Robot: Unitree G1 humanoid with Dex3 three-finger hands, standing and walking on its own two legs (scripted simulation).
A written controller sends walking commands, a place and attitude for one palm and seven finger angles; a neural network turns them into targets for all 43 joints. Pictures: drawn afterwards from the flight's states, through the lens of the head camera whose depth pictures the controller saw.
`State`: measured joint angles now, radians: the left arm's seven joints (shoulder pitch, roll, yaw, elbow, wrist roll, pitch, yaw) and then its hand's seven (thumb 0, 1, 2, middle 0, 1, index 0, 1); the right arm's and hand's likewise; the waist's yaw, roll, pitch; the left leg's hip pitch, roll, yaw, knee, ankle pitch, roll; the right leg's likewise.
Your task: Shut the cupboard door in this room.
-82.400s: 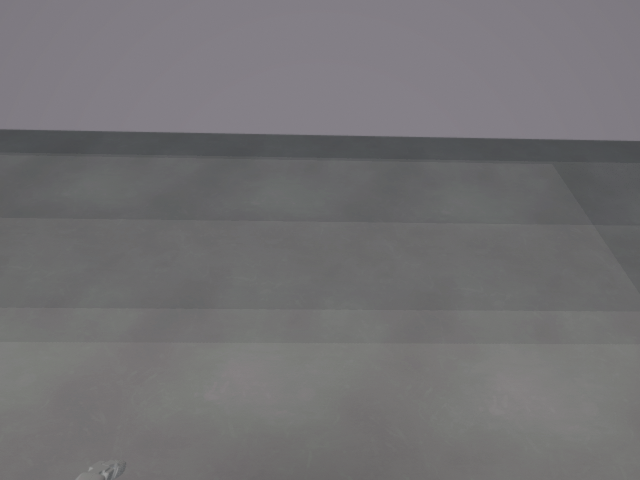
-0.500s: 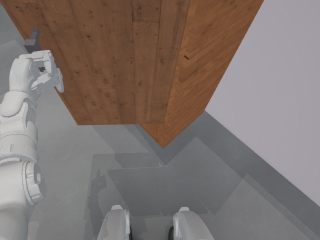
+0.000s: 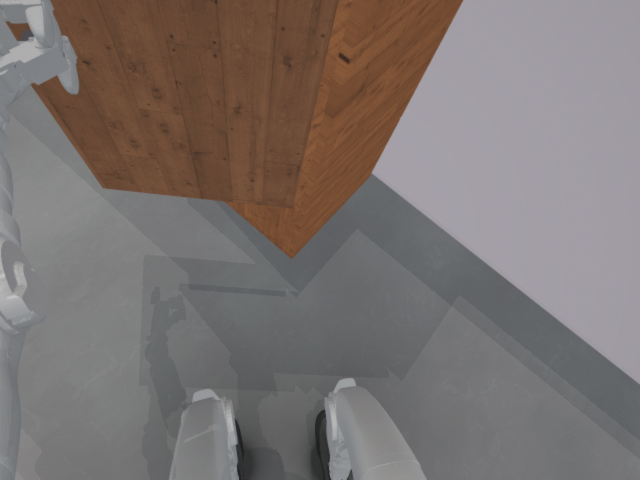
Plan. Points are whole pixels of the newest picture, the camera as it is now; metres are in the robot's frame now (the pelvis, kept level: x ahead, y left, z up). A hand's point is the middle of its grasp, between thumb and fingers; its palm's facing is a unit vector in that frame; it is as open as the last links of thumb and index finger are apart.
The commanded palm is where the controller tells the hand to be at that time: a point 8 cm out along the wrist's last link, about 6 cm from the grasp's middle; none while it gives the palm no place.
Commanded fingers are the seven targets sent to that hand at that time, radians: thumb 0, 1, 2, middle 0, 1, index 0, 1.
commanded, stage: push the door shut along its arc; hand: left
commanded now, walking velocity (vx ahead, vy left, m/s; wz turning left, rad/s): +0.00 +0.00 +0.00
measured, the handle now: out of the picture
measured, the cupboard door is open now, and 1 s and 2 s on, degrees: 37 30 30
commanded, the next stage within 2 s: pull the fist back off the door in 0.62 s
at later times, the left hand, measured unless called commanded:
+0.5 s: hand (92, 20) +0.61 +0.18 +0.11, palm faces -0.24 -0.97 -0.01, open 3.1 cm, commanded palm +0.62 +0.19 +0.10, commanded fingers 0.00 0.90 0.90 -1.30 -1.50 -1.30 -1.50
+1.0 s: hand (120, 9) +0.63 +0.16 +0.10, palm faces +0.14 -0.99 -0.04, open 3.1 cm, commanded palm +0.60 +0.17 +0.10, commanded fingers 0.00 0.90 0.90 -1.30 -1.50 -1.30 -1.50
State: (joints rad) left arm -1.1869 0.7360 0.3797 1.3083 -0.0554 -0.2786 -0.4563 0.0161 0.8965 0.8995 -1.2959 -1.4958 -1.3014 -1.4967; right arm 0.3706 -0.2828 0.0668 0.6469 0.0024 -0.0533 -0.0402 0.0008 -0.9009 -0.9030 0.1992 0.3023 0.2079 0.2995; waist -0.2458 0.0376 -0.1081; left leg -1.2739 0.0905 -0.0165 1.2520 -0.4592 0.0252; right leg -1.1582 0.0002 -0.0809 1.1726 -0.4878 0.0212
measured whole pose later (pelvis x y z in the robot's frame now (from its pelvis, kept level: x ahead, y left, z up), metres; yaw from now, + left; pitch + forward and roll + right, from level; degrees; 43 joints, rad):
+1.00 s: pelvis +0.01 -0.01 +0.00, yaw -1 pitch +31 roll -6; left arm -1.30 0.63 0.41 1.24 0.10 -0.21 0.01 0.02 0.88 0.91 -1.29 -1.50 -1.30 -1.50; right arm 0.44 -0.22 0.06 0.63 -0.09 -0.03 0.07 0.00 -0.90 -0.90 0.20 0.30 0.21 0.30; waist -0.30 0.07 -0.10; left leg -1.34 0.10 -0.03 1.26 -0.47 0.01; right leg -1.22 0.01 -0.09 1.18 -0.50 0.01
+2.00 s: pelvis +0.04 -0.02 +0.06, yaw +1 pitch +16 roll -1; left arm -0.59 0.32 0.35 0.85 -0.14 -0.36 -0.08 0.02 0.90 0.90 -1.30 -1.50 -1.30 -1.50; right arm 0.40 -0.24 0.01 0.62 0.02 0.07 0.01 0.00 -0.90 -0.90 0.20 0.30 0.21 0.30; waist -0.11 0.05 -0.12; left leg -0.82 0.08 0.04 0.96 -0.42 0.00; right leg -0.76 0.00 -0.03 0.93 -0.46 0.01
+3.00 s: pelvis +0.07 -0.02 +0.12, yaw +3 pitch -3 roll +0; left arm 0.48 0.34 0.37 -0.37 -0.06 -0.07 0.11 0.01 0.89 0.90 -0.34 -0.44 -0.34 -0.44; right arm 0.22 -0.23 0.02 0.63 0.01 -0.08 -0.08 0.01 -0.90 -0.90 0.20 0.30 0.21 0.30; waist 0.07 0.08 -0.02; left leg -0.13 0.03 0.04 0.43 -0.24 -0.01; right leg -0.06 -0.03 -0.05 0.42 -0.30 0.01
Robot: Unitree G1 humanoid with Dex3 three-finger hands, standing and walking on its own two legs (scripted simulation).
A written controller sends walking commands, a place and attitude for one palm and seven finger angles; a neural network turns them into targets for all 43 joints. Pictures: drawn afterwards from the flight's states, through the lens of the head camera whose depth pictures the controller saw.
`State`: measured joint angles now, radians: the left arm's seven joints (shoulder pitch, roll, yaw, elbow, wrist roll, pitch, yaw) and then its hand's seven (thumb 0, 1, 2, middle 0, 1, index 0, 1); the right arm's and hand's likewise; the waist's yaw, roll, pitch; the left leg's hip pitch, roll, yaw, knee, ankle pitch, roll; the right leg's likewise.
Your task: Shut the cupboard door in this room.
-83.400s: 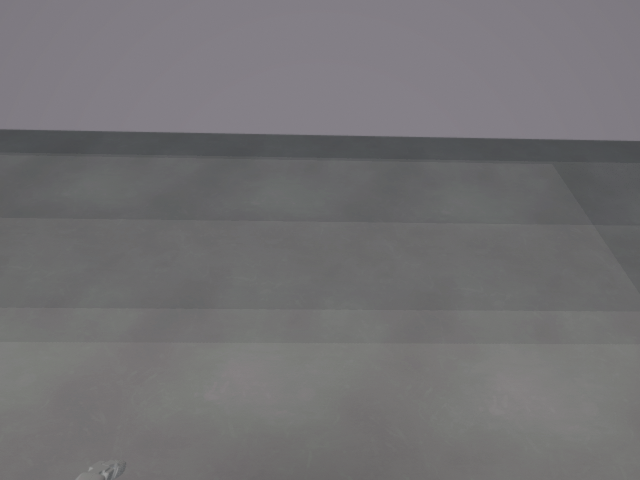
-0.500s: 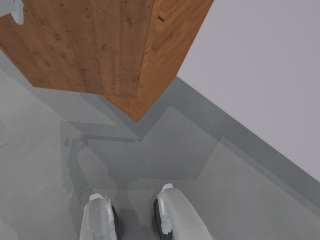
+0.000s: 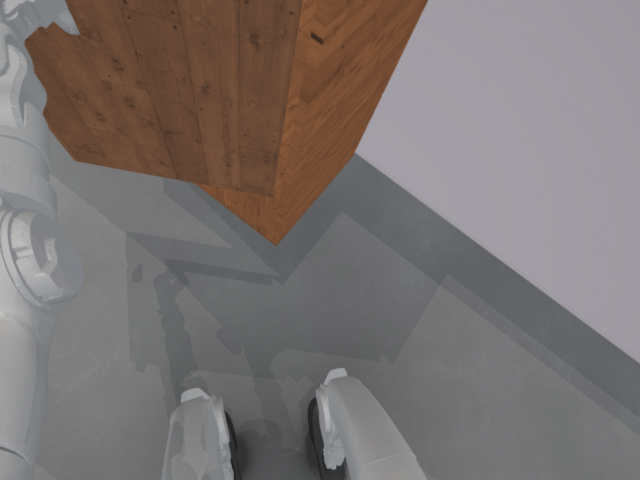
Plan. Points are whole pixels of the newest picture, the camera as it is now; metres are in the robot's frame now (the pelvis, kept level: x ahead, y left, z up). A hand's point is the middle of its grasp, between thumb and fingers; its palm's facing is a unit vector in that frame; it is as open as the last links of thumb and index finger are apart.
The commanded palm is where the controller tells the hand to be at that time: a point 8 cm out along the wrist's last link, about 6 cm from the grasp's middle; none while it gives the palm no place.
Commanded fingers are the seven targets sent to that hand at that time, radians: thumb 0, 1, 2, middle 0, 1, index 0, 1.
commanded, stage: pull the fist back off the door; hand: left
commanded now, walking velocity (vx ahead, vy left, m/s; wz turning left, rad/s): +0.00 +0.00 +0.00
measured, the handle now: out of the picture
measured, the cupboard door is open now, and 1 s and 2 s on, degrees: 30 30 30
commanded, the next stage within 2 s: draw the hand back to the body in 0.60 s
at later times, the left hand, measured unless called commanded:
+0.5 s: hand (55, 59) +0.54 +0.17 +0.10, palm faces +0.15 -0.99 +0.00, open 3.1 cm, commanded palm +0.50 +0.20 +0.11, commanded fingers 0.00 0.90 0.90 -1.30 -1.50 -1.30 -1.50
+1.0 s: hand (1, 99) +0.47 +0.19 +0.14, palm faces +0.17 -0.99 -0.02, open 3.1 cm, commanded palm +0.41 +0.23 +0.15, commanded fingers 0.00 0.90 0.90 -1.30 -1.50 -1.30 -1.50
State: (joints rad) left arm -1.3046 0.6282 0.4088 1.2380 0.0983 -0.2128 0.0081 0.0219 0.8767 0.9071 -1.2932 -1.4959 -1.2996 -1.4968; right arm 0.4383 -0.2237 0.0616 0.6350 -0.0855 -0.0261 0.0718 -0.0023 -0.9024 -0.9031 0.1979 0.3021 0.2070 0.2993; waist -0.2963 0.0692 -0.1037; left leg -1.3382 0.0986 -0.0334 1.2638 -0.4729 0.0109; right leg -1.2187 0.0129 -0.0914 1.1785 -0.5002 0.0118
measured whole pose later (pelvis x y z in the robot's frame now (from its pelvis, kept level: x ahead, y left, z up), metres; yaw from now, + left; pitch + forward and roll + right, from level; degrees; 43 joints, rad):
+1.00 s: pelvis +0.02 -0.01 +0.06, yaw +1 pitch +16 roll -1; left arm -0.59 0.32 0.35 0.85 -0.14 -0.36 -0.08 0.02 0.90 0.90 -1.30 -1.50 -1.30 -1.50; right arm 0.40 -0.24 0.01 0.62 0.02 0.07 0.01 0.00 -0.90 -0.90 0.20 0.30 0.21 0.30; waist -0.11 0.05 -0.12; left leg -0.82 0.08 0.04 0.96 -0.42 0.00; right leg -0.76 0.00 -0.03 0.93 -0.46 0.01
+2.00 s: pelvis +0.06 -0.01 +0.12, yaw +4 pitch -3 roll +0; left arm 0.48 0.34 0.37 -0.37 -0.06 -0.07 0.11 0.01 0.89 0.90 -0.34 -0.44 -0.34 -0.44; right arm 0.22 -0.23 0.02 0.63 0.01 -0.08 -0.08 0.01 -0.90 -0.90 0.20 0.30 0.21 0.30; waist 0.07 0.08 -0.02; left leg -0.13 0.03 0.04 0.43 -0.24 -0.01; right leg -0.06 -0.03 -0.05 0.42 -0.30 0.01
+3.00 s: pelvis -0.01 +0.01 +0.11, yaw +4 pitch +1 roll -1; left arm 0.54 0.41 0.42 -0.44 -0.05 -0.17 0.14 0.01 0.88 0.90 -0.21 -0.30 -0.22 -0.30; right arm 0.20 -0.23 0.01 0.54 0.02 0.01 -0.10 0.01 -0.90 -0.90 0.20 0.30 0.21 0.30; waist -0.01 0.04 -0.01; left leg -0.36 0.02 0.05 0.53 -0.18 0.03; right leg -0.28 -0.04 -0.04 0.49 -0.22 0.04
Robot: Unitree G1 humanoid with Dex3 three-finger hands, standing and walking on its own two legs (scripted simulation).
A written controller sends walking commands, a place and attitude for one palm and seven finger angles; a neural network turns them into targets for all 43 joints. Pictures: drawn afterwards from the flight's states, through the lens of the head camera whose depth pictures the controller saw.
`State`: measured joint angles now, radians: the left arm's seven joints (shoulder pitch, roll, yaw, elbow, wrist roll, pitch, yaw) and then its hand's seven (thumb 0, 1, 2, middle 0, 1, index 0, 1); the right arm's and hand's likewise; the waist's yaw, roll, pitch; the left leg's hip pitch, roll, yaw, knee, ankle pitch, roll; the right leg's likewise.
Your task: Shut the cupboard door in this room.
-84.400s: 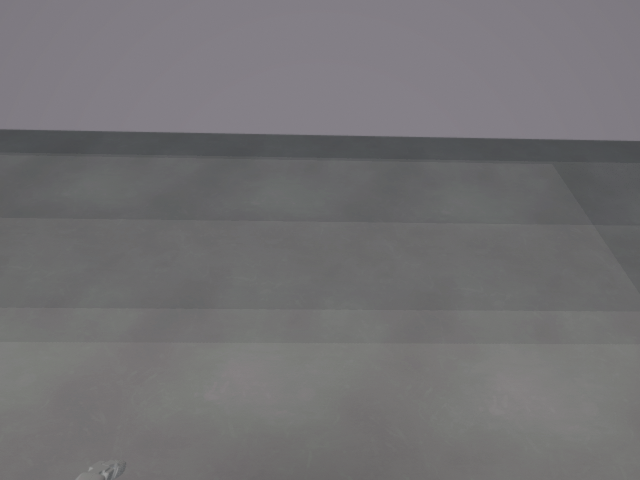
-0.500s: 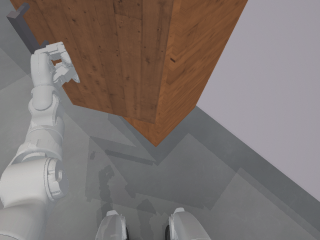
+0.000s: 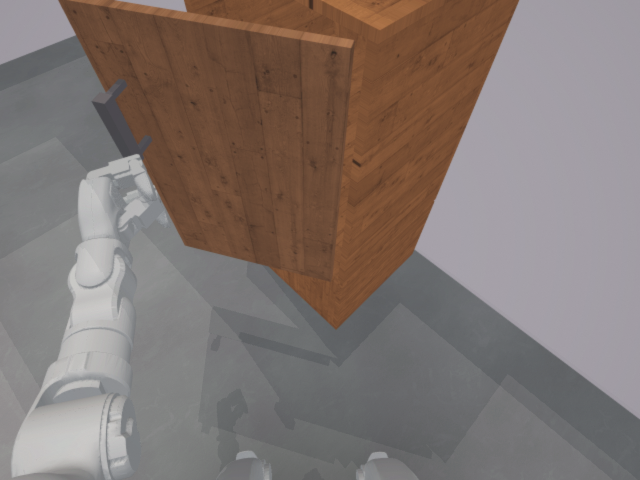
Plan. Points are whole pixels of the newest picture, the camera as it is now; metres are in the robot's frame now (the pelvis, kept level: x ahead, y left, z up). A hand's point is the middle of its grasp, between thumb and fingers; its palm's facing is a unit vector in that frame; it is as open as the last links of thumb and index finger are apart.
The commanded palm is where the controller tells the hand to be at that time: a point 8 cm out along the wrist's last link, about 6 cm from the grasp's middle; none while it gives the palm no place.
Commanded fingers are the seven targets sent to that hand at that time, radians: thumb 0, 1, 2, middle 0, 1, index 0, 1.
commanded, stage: draw the hand back to the body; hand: left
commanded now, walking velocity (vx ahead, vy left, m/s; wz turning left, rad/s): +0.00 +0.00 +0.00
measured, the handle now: (127, 123) +0.64 +0.28 +0.04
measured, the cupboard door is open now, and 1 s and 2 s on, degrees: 30 30 30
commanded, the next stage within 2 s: step back with the hand held close in 1.30 s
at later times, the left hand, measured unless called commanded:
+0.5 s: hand (42, 280) +0.31 +0.24 +0.15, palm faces +0.32 -0.91 -0.25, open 3.3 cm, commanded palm +0.25 +0.28 +0.17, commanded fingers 0.00 0.90 0.90 -0.75 -0.90 -0.75 -0.90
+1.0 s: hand out of the picture +0.20 +0.27 +0.22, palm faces +0.52 -0.74 -0.44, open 6.7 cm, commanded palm +0.16 +0.30 +0.23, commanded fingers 0.00 0.90 0.90 -0.20 -0.30 -0.20 -0.30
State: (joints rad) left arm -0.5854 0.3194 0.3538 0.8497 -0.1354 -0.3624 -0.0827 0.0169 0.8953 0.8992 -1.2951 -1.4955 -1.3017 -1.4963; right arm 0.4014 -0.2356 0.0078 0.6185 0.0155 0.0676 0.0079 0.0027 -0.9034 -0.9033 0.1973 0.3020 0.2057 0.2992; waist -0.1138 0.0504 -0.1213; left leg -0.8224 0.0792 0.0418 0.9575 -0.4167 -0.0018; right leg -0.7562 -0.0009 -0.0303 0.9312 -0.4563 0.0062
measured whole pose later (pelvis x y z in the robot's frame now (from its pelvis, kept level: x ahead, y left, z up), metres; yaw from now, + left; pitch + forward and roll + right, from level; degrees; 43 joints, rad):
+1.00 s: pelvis +0.03 +0.00 +0.06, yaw +3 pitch -3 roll +0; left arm 0.48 0.34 0.37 -0.37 -0.06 -0.07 0.11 0.01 0.89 0.90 -0.34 -0.44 -0.34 -0.44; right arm 0.22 -0.23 0.02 0.63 0.01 -0.08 -0.08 0.01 -0.90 -0.90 0.20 0.30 0.21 0.30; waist 0.07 0.08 -0.02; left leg -0.13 0.03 0.04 0.43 -0.24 -0.01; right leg -0.06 -0.03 -0.05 0.42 -0.30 0.01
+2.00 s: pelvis -0.04 +0.02 +0.05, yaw +2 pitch +1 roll -1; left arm 0.54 0.41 0.42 -0.44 -0.05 -0.17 0.14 0.01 0.88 0.90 -0.21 -0.30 -0.22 -0.30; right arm 0.20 -0.23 0.01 0.54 0.02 0.01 -0.10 0.01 -0.90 -0.90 0.20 0.30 0.21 0.30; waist -0.01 0.04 -0.01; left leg -0.36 0.02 0.05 0.53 -0.18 0.03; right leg -0.28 -0.04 -0.04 0.49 -0.22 0.04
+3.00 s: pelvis -0.20 +0.03 +0.04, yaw +1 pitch +5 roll -3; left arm 0.53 0.45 0.46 -0.54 -0.08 -0.25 0.15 0.01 0.89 0.90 -0.20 -0.30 -0.21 -0.30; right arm 0.12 -0.16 0.02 0.59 -0.03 -0.10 -0.05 0.01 -0.90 -0.90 0.20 0.30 0.21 0.30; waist 0.04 -0.04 -0.07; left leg -0.57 0.06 0.13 0.45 0.00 0.02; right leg -0.15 0.03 0.03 0.44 -0.41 -0.04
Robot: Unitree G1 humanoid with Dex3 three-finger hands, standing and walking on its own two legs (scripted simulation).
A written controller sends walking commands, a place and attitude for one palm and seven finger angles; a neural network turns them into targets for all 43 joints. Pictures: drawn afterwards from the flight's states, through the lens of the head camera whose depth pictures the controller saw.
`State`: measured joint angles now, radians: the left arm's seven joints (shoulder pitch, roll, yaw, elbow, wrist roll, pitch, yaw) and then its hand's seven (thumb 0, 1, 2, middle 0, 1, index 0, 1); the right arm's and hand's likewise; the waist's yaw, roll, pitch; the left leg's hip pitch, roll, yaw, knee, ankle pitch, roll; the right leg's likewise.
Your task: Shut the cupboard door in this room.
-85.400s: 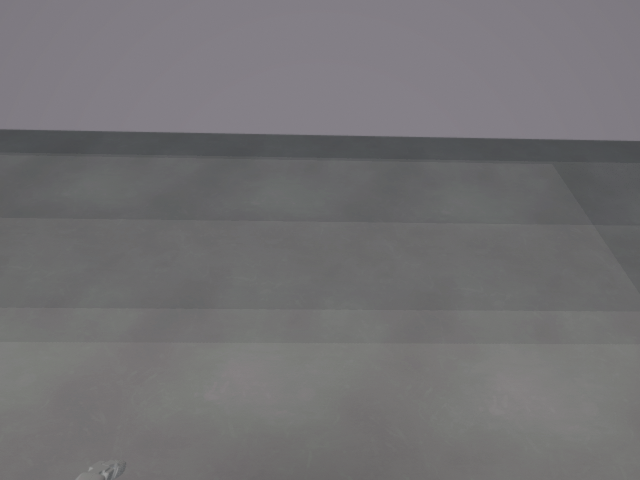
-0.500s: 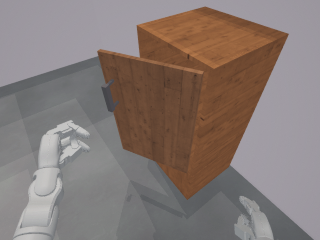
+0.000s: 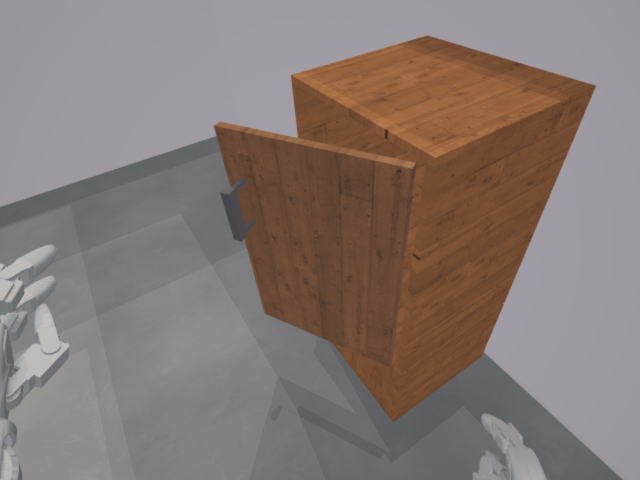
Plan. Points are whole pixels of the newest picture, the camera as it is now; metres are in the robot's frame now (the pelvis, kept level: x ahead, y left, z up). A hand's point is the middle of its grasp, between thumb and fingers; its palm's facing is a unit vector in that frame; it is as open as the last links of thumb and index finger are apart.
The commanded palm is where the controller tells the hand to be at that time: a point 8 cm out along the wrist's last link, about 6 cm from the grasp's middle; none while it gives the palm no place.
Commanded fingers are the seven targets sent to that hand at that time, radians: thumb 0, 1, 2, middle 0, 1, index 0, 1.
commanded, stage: draw the hand back to the body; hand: left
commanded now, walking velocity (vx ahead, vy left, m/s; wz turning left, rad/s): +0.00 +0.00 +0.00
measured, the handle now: (240, 209) +0.62 +0.26 -0.02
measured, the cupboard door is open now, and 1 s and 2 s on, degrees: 30 30 30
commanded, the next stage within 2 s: step back with the hand held close in 0.30 s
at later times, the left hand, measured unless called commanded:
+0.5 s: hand (77, 347) +0.19 +0.26 +0.16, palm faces +0.46 -0.78 -0.42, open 7.4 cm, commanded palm +0.13 +0.30 +0.17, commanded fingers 0.00 0.90 0.90 -0.20 -0.30 -0.20 -0.30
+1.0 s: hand (12, 396) +0.14 +0.29 +0.16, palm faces +0.42 -0.77 -0.49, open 7.4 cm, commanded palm +0.07 +0.33 +0.17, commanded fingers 0.00 0.90 0.90 -0.20 -0.30 -0.20 -0.30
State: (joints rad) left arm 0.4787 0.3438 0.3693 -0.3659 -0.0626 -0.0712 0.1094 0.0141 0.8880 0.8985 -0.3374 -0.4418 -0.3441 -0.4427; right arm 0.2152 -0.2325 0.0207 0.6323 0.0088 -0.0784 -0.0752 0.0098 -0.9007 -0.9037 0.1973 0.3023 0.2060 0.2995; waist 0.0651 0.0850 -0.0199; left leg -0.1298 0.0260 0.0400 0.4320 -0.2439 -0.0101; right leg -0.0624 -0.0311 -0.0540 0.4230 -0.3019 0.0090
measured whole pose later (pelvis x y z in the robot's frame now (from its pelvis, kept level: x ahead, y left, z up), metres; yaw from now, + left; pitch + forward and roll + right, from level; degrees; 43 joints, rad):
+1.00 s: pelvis -0.07 +0.03 -0.01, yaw +0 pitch +1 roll -1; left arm 0.54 0.41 0.42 -0.44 -0.05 -0.17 0.14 0.01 0.88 0.90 -0.21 -0.30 -0.22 -0.30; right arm 0.20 -0.23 0.01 0.54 0.02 0.01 -0.10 0.01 -0.90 -0.90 0.20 0.30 0.21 0.30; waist -0.01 0.04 -0.01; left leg -0.36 0.02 0.05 0.53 -0.18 0.03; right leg -0.28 -0.04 -0.04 0.49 -0.22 0.04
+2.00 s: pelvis -0.22 +0.04 -0.02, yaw -1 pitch +5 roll -3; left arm 0.53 0.45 0.46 -0.54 -0.08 -0.25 0.15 0.01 0.89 0.90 -0.20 -0.30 -0.21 -0.30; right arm 0.12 -0.16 0.02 0.59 -0.03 -0.10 -0.05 0.01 -0.90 -0.90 0.20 0.30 0.21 0.30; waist 0.04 -0.04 -0.07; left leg -0.57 0.06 0.13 0.45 0.00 0.02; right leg -0.15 0.03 0.03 0.44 -0.41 -0.04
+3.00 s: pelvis -0.33 +0.12 -0.01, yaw +0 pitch +0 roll +1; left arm 0.49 0.38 0.40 -0.47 -0.04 -0.16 0.20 0.01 0.89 0.90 -0.20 -0.30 -0.21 -0.30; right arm 0.26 -0.24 -0.02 0.67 -0.01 -0.09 -0.10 0.01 -0.90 -0.90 0.20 0.30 0.20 0.30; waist 0.00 -0.05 0.01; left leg -0.26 0.05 0.09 0.56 -0.28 -0.02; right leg -0.27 -0.02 -0.06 0.64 -0.36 -0.01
